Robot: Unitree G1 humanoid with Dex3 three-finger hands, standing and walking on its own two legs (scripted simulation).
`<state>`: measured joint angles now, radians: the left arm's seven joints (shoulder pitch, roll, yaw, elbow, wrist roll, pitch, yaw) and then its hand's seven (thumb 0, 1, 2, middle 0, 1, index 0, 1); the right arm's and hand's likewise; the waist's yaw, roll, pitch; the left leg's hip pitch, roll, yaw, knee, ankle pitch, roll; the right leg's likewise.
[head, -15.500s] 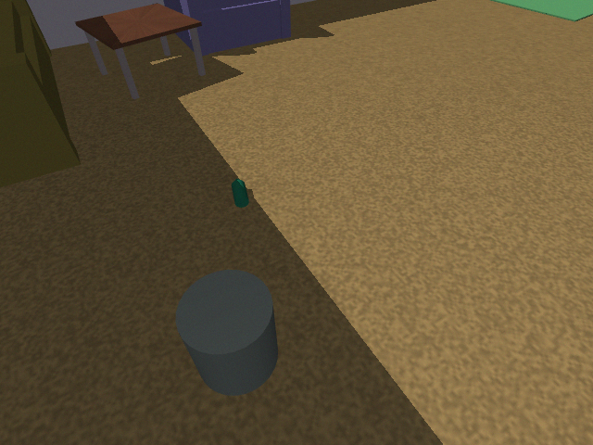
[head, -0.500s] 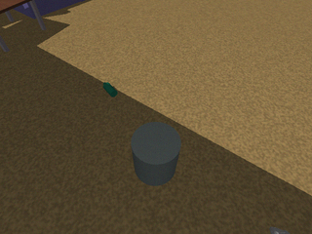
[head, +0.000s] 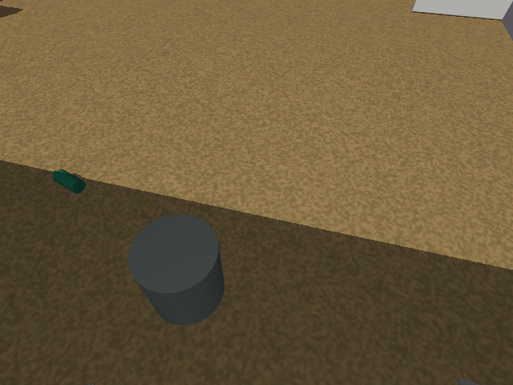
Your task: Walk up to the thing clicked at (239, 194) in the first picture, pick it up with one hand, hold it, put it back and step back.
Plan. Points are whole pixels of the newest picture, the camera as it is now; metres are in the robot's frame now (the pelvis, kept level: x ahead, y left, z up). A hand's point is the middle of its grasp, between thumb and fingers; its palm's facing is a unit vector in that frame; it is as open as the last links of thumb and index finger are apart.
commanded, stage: walk up
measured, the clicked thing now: (66, 179) +1.10 +1.00 -0.72
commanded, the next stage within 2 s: stand in 1.92 s
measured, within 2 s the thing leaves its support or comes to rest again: neither
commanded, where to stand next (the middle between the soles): +0.04 -0.03 m, yaw -30 degrees
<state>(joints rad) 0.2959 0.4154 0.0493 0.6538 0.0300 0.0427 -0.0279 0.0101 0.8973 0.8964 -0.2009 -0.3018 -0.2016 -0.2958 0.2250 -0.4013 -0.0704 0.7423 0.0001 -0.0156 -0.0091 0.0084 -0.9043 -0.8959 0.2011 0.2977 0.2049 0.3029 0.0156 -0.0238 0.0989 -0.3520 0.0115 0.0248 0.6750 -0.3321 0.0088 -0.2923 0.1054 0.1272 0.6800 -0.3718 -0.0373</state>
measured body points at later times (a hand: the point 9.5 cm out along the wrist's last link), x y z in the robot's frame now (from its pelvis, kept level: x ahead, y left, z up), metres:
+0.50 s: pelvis -0.01 -0.04 -0.01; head +0.04 -0.09 +0.44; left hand +0.18 +0.23 -0.10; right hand -0.02 -0.38 -0.13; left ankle +0.03 +0.10 -0.66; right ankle +0.00 -0.17 -0.72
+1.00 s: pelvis -0.03 -0.01 +0.00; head +0.01 -0.01 +0.45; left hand +0.19 +0.25 -0.12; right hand -0.10 -0.33 -0.10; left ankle +0.04 +0.10 -0.72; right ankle -0.07 -0.13 -0.69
